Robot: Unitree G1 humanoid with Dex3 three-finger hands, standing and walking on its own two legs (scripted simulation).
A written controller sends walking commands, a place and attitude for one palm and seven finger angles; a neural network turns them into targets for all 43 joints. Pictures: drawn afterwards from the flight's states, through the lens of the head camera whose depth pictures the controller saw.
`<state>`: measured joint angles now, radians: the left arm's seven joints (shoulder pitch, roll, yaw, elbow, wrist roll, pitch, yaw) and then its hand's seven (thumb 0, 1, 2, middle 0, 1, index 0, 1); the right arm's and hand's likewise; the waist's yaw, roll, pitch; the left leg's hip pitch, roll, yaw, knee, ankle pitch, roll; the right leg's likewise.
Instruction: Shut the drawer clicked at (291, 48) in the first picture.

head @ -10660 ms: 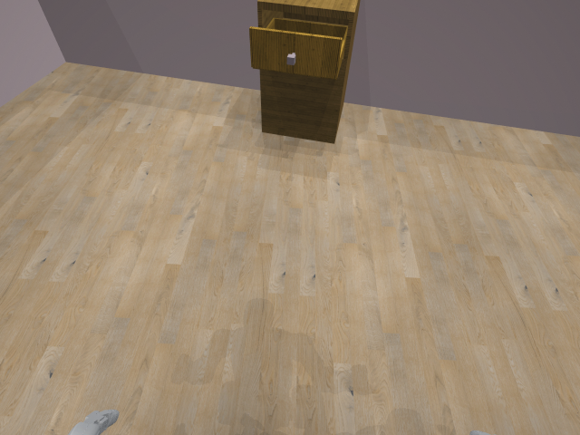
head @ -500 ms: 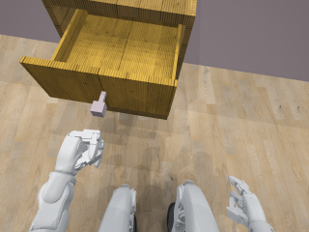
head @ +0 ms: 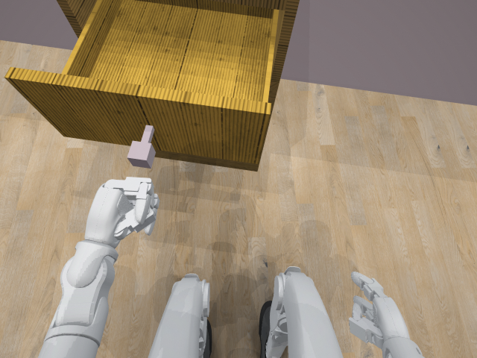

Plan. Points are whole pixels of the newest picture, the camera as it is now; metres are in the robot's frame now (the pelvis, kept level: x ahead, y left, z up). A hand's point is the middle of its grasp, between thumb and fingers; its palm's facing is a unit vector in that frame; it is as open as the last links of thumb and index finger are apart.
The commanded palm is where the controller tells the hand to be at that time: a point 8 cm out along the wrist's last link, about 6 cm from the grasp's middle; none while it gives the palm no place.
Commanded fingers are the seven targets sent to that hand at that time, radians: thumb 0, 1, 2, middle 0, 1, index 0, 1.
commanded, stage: bring the fist close to the handle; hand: left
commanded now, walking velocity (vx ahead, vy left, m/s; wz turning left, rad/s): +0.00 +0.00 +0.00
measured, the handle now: (144, 145) +0.45 +0.17 +0.00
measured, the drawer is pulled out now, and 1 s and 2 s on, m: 0.21 0.18 0.05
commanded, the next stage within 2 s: push the drawer shut in 0.18 s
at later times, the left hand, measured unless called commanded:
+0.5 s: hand (153, 196) +0.36 +0.15 -0.01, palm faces -0.17 -0.99 -0.04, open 3.3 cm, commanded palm +0.36 +0.19 +0.00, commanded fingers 0.00 0.90 0.90 -1.40 -1.60 -1.40 -1.60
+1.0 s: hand (159, 173) +0.40 +0.14 -0.01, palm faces -0.16 -0.98 -0.06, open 2.9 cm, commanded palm +0.41 +0.18 +0.00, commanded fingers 0.00 0.90 0.90 -1.40 -1.60 -1.40 -1.60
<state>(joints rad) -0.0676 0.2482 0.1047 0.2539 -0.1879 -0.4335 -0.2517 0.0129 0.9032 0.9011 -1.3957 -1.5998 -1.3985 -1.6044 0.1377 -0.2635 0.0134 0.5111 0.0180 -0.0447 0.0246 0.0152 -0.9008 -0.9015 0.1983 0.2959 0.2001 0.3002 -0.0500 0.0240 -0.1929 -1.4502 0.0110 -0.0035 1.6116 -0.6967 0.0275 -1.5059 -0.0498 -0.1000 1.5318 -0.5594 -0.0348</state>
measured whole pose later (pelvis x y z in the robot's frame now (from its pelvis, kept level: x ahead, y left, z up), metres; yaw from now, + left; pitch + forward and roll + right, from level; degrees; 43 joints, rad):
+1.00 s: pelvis -0.02 +0.01 -0.01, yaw +1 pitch +31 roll -4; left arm -0.47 0.30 0.12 0.63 -0.13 -0.46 -0.21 -0.04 0.82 0.98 -1.40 -1.60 -1.40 -1.60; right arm 0.16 -0.27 0.03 0.59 0.00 -0.05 -0.01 0.01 -0.90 -0.90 0.20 0.30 0.20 0.30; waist -0.09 0.02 -0.18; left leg -1.52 -0.01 -0.02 1.62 -0.66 0.03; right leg -1.55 -0.07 -0.12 1.53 -0.52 -0.03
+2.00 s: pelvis -0.02 +0.01 -0.02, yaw -2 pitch +36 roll -5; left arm -1.03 0.47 0.30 1.12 0.00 -0.49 -0.18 0.01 0.86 0.88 -1.40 -1.60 -1.53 -1.60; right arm 0.22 -0.26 0.07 0.59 -0.05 0.07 0.03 0.01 -0.90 -0.90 0.20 0.30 0.20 0.30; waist -0.23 0.04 -0.15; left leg -1.64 0.02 -0.03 1.68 -0.66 0.04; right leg -1.67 -0.04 -0.12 1.55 -0.51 -0.03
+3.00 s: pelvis -0.06 +0.01 -0.05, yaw -4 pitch +38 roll -8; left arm -1.41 0.71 0.30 1.29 0.13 -0.31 -0.15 0.01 0.85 0.86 -1.40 -1.60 -1.57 -1.60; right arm 0.33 -0.26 0.15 0.58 -0.07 0.07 0.05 0.00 -0.90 -0.90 0.20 0.30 0.20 0.30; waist -0.37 0.03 -0.08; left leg -1.83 0.02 -0.05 1.75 -0.60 0.05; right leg -1.83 -0.04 -0.14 1.58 -0.42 -0.02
